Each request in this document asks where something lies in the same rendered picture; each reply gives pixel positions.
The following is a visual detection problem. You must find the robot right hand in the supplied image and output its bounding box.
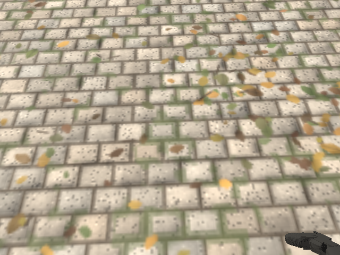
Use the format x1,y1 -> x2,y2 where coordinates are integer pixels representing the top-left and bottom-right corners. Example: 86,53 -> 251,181
285,231 -> 340,255

